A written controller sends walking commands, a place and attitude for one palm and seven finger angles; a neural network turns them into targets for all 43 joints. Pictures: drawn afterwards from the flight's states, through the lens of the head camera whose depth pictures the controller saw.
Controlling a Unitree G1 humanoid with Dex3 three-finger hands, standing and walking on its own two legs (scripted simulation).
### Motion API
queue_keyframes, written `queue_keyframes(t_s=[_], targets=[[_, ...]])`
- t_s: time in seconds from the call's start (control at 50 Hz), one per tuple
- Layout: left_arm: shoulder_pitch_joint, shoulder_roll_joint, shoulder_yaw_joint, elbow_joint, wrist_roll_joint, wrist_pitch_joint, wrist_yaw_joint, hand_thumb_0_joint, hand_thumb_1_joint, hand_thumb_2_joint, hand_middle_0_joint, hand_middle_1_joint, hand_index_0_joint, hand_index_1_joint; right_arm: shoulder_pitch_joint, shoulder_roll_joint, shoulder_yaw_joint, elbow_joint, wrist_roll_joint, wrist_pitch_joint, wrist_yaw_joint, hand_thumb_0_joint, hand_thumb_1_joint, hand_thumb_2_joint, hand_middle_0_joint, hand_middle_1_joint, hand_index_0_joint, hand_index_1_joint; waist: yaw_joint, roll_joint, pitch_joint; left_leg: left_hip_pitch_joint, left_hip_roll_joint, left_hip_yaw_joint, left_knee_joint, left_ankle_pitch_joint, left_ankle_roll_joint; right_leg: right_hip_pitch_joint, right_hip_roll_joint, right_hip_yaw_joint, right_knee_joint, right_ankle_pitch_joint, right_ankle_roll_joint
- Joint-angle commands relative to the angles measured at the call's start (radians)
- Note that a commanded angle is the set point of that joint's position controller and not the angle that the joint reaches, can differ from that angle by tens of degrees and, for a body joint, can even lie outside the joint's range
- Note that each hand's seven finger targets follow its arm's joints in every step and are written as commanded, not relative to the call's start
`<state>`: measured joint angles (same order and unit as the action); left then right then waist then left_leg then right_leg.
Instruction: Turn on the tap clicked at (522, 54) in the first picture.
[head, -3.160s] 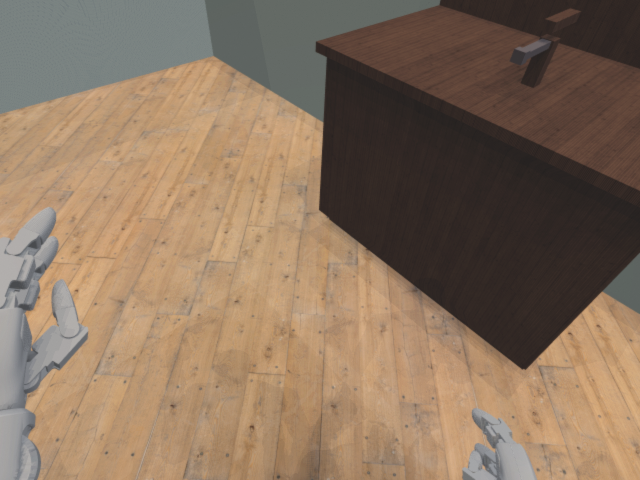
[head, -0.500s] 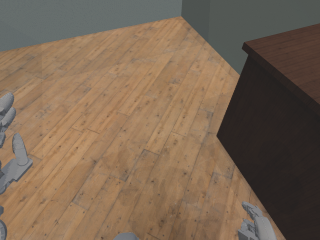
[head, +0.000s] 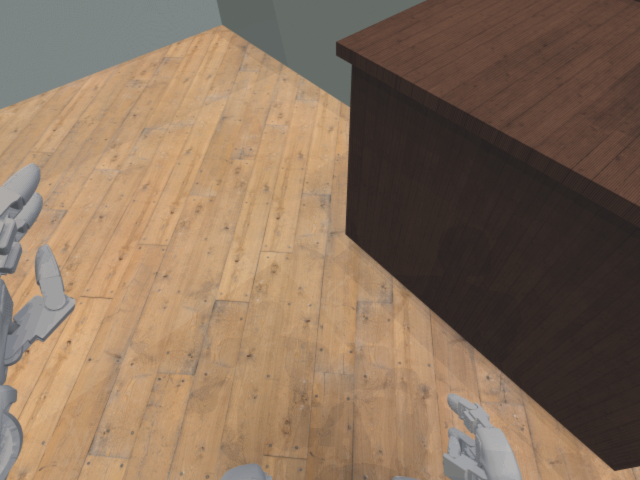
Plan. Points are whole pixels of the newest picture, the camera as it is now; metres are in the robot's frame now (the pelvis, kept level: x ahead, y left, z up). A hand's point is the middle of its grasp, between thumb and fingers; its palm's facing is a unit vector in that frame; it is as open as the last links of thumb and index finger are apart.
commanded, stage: turn to face it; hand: left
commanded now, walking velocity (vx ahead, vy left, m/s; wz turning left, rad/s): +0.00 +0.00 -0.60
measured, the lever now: out of the picture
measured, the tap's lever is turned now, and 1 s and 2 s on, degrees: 0 0 0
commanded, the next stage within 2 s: take the last steps up to it in 1.76 s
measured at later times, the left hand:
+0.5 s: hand (139, 319) +0.22 +0.16 +0.19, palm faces +0.17 -0.90 -0.39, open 7.4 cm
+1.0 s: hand (250, 345) +0.20 +0.07 +0.19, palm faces -0.11 -0.90 -0.43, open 7.4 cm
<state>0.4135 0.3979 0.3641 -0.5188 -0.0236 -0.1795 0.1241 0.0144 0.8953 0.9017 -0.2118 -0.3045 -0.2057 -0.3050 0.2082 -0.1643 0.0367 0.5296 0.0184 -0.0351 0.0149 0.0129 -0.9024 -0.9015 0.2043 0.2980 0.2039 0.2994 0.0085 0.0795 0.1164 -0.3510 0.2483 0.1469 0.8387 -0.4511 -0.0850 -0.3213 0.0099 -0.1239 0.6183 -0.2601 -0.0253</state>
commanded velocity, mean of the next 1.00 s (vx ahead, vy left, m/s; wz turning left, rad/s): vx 0.00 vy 0.00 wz -0.60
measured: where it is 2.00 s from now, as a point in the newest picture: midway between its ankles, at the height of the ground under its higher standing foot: outside the picture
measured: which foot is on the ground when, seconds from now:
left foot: up 0.00-0.26, down 0.28-0.58, up 0.60-0.88, down 0.90-1.00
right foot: down 0.00-0.30, up 0.32-0.56, down 0.58-0.92, up 0.94-1.00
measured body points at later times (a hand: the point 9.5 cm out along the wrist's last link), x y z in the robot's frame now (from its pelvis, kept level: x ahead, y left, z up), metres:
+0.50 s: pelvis -0.06 -0.01 +0.01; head -0.05 -0.01 +0.46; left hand +0.20 +0.21 +0.21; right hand +0.05 -0.26 -0.07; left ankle +0.00 +0.13 -0.72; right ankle -0.07 -0.13 -0.68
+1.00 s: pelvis -0.12 -0.01 +0.01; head -0.10 -0.02 +0.46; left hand +0.20 +0.12 +0.21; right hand -0.12 -0.32 -0.07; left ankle -0.03 +0.09 -0.72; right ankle -0.14 -0.12 -0.68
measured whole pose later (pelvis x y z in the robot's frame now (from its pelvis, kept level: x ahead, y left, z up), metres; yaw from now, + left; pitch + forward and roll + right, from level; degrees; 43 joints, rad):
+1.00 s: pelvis -0.12 -0.01 +0.01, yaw -36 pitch -1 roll +1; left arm 0.45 0.39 0.40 -0.52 -0.02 -0.19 0.14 0.01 0.89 0.90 -0.22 -0.31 -0.21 -0.31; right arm 0.21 -0.24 -0.03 0.54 0.01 0.03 -0.05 0.02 -0.91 -0.90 0.20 0.30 0.20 0.30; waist 0.03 -0.03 0.06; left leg -0.27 0.08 0.13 0.57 -0.28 -0.02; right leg -0.50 0.06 0.03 0.93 -0.41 0.02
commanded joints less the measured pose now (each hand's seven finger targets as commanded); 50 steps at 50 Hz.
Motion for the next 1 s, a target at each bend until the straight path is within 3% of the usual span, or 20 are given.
queue_keyframes(t_s=[0.0, 0.08, 0.18, 0.24, 0.28, 0.3, 0.38, 0.44, 0.52, 0.54, 0.56, 0.58, 0.62, 0.66, 0.78, 0.84, 0.86, 0.9, 0.92, 0.98], targets=[[0.117, 0.213, 0.221, -0.252, -0.035, -0.059, 0.046, 0.000, 0.900, 0.900, -0.200, -0.300, -0.200, -0.300, -0.088, -0.108, -0.065, -0.144, 0.002, 0.000, -0.022, 0.000, -0.900, -0.900, 0.200, 0.300, 0.200, 0.300, 0.009, -0.255, -0.312, -0.296, -0.114, -0.172, 0.405, -0.073, -0.009, 0.357, -0.322, 0.459, -0.163, 0.671, -0.164], [0.125, 0.187, 0.216, -0.260, -0.034, -0.064, 0.051, 0.000, 0.900, 0.900, -0.200, -0.300, -0.200, -0.300, -0.116, -0.116, -0.067, -0.121, -0.007, 0.040, -0.036, 0.000, -0.900, -0.900, 0.200, 0.300, 0.200, 0.300, -0.001, -0.193, -0.293, -0.138, -0.133, -0.133, 0.176, 0.003, -0.005, 0.173, -0.258, 0.369, -0.228, 0.392, -0.146], [0.092, 0.162, 0.169, -0.221, -0.027, -0.049, 0.050, 0.000, 0.900, 0.900, -0.200, -0.300, -0.200, -0.300, -0.102, -0.142, -0.073, -0.126, -0.009, 0.040, -0.051, 0.000, -0.900, -0.900, 0.200, 0.300, 0.200, 0.300, 0.020, -0.215, -0.253, 0.018, -0.184, -0.096, -0.121, 0.013, 0.020, 0.034, -0.222, 0.444, -0.290, 0.054, -0.136], [0.028, 0.150, 0.131, -0.245, -0.020, -0.052, 0.044, 0.000, 0.900, 0.900, -0.200, -0.300, -0.200, -0.300, -0.068, -0.157, -0.078, -0.130, -0.004, 0.038, -0.059, 0.000, -0.900, -0.900, 0.200, 0.300, 0.200, 0.300, -0.003, -0.124, -0.249, 0.237, -0.151, -0.092, -0.426, 0.112, 0.054, -0.077, -0.153, 0.412, -0.199, -0.028, -0.054], [-0.025, 0.153, 0.133, -0.259, -0.005, -0.071, 0.034, 0.000, 0.900, 0.900, -0.200, -0.300, -0.200, -0.300, -0.092, -0.193, -0.093, -0.157, -0.009, 0.032, -0.068, 0.000, -0.900, -0.900, 0.200, 0.300, 0.200, 0.300, 0.013, 0.205, -0.175, 0.234, 0.153, -0.356, -0.591, 0.134, 0.189, -0.257, 0.026, 0.223, 0.190, -0.250, 0.038], [-0.048, 0.162, 0.137, -0.241, 0.012, -0.078, 0.037, 0.000, 0.900, 0.900, -0.200, -0.300, -0.200, -0.300, -0.109, -0.162, -0.082, -0.152, -0.017, 0.023, -0.067, 0.000, -0.900, -0.900, 0.200, 0.300, 0.200, 0.300, 0.012, 0.277, -0.148, 0.061, 0.241, -0.414, -0.654, 0.044, 0.243, -0.208, 0.012, 0.151, 0.477, -0.262, 0.056], [-0.068, 0.086, 0.042, -0.212, 0.011, -0.076, 0.023, 0.000, 0.900, 0.900, -0.200, -0.300, -0.200, -0.300, -0.077, -0.169, -0.096, -0.137, 0.003, -0.003, -0.034, 0.000, -0.900, -0.900, 0.200, 0.300, 0.200, 0.300, 0.008, 0.168, -0.065, 0.028, 0.145, -0.124, -0.528, 0.268, 0.189, -0.182, -0.044, 0.084, 0.414, -0.206, 0.082], [-0.084, 0.100, 0.046, -0.220, 0.008, -0.073, 0.024, 0.000, 0.900, 0.900, -0.200, -0.300, -0.200, -0.300, -0.047, -0.179, -0.094, -0.137, 0.001, -0.030, -0.027, 0.000, -0.900, -0.900, 0.200, 0.300, 0.200, 0.300, -0.005, 0.220, -0.088, 0.056, 0.133, -0.061, -0.484, 0.338, 0.148, -0.077, -0.023, 0.006, 0.204, -0.210, 0.090], [-0.076, 0.133, 0.089, -0.183, 0.006, -0.059, 0.022, 0.000, 0.900, 0.900, -0.200, -0.300, -0.200, -0.300, -0.021, -0.178, -0.096, -0.139, 0.001, -0.050, -0.017, 0.000, -0.900, -0.900, 0.200, 0.300, 0.200, 0.300, 0.007, 0.139, -0.170, 0.054, 0.076, 0.019, -0.249, 0.351, 0.079, 0.144, -0.006, -0.012, -0.118, -0.002, 0.065], [-0.086, 0.155, 0.104, -0.195, 0.006, -0.066, 0.026, 0.000, 0.900, 0.900, -0.200, -0.300, -0.200, -0.300, -0.019, -0.155, -0.089, -0.140, 0.005, -0.051, -0.014, 0.000, -0.900, -0.900, 0.200, 0.300, 0.200, 0.300, 0.004, -0.020, -0.195, 0.011, 0.016, 0.045, -0.087, 0.270, 0.048, 0.202, -0.101, 0.110, -0.195, 0.168, 0.018], [-0.061, 0.230, 0.172, -0.186, 0.004, -0.075, 0.040, 0.000, 0.900, 0.900, -0.200, -0.300, -0.200, -0.300, -0.052, -0.123, -0.073, -0.157, 0.000, -0.047, -0.020, 0.000, -0.900, -0.900, 0.200, 0.300, 0.200, 0.300, 0.021, -0.277, -0.207, -0.208, -0.109, 0.042, 0.125, -0.101, 0.006, 0.305, -0.278, 0.424, -0.210, 0.584, -0.091], [-0.022, 0.221, 0.195, -0.161, -0.024, -0.058, 0.045, 0.000, 0.900, 0.900, -0.200, -0.300, -0.200, -0.300, -0.085, -0.123, -0.076, -0.160, 0.007, -0.038, -0.026, 0.000, -0.900, -0.900, 0.200, 0.300, 0.200, 0.300, 0.040, -0.372, -0.257, -0.246, -0.144, -0.086, 0.290, -0.155, 0.001, 0.256, -0.345, 0.561, -0.245, 0.592, -0.132], [0.061, 0.214, 0.208, -0.226, -0.035, -0.059, 0.044, 0.000, 0.900, 0.900, -0.200, -0.300, -0.200, -0.300, -0.106, -0.115, -0.063, -0.146, 0.002, -0.003, -0.023, 0.000, -0.900, -0.900, 0.200, 0.300, 0.200, 0.300, 0.024, -0.228, -0.300, -0.305, -0.121, -0.183, 0.388, -0.066, -0.005, 0.332, -0.332, 0.525, -0.183, 0.546, -0.170], [0.111, 0.185, 0.202, -0.243, -0.038, -0.068, 0.045, 0.000, 0.900, 0.900, -0.200, -0.300, -0.200, -0.300, -0.113, -0.104, -0.054, -0.127, -0.002, 0.030, -0.026, 0.000, -0.900, -0.900, 0.200, 0.300, 0.200, 0.300, 0.007, -0.180, -0.303, -0.259, -0.126, -0.159, 0.326, 0.000, -0.012, 0.293, -0.275, 0.396, -0.191, 0.495, -0.151], [0.100, 0.176, 0.181, -0.232, -0.032, -0.061, 0.048, 0.000, 0.900, 0.900, -0.200, -0.300, -0.200, -0.300, -0.117, -0.135, -0.071, -0.132, -0.008, 0.045, -0.046, 0.000, -0.900, -0.900, 0.200, 0.300, 0.200, 0.300, 0.028, -0.214, -0.248, -0.017, -0.174, -0.107, -0.055, 0.003, 0.017, 0.051, -0.235, 0.459, -0.293, 0.081, -0.151], [0.047, 0.154, 0.141, -0.229, -0.024, -0.055, 0.044, 0.000, 0.900, 0.900, -0.200, -0.300, -0.200, -0.300, -0.082, -0.149, -0.070, -0.131, -0.004, 0.045, -0.049, 0.000, -0.900, -0.900, 0.200, 0.300, 0.200, 0.300, 0.007, -0.180, -0.243, 0.155, -0.181, -0.095, -0.320, 0.084, 0.038, -0.035, -0.194, 0.454, -0.271, -0.038, -0.096], [0.030, 0.160, 0.140, -0.230, -0.022, -0.060, 0.041, 0.000, 0.900, 0.900, -0.200, -0.300, -0.200, -0.300, -0.072, -0.158, -0.077, -0.131, -0.004, 0.042, -0.055, 0.000, -0.900, -0.900, 0.200, 0.300, 0.200, 0.300, 0.001, -0.143, -0.239, 0.252, -0.152, -0.099, -0.432, 0.108, 0.059, -0.098, -0.148, 0.431, -0.210, -0.063, -0.055], [-0.018, 0.165, 0.148, -0.242, -0.005, -0.080, 0.033, 0.000, 0.900, 0.900, -0.200, -0.300, -0.200, -0.300, -0.093, -0.191, -0.089, -0.152, -0.014, 0.036, -0.066, 0.000, -0.900, -0.900, 0.200, 0.300, 0.200, 0.300, 0.014, 0.215, -0.170, 0.229, 0.159, -0.381, -0.610, 0.078, 0.203, -0.260, 0.031, 0.220, 0.205, -0.247, 0.041], [-0.061, 0.200, 0.172, -0.263, 0.011, -0.092, 0.036, 0.000, 0.900, 0.900, -0.200, -0.300, -0.200, -0.300, -0.115, -0.154, -0.084, -0.147, -0.016, 0.022, -0.069, 0.000, -0.900, -0.900, 0.200, 0.300, 0.200, 0.300, 0.021, 0.284, -0.160, 0.096, 0.238, -0.422, -0.652, 0.043, 0.248, -0.219, 0.010, 0.159, 0.480, -0.257, 0.058], [-0.039, 0.092, 0.057, -0.206, 0.009, -0.082, 0.022, 0.000, 0.900, 0.900, -0.200, -0.300, -0.200, -0.300, -0.091, -0.168, -0.096, -0.138, 0.004, 0.005, -0.041, 0.000, -0.900, -0.900, 0.200, 0.300, 0.200, 0.300, 0.011, 0.152, -0.078, 0.038, 0.150, -0.159, -0.539, 0.226, 0.210, -0.205, -0.045, 0.113, 0.470, -0.205, 0.076]])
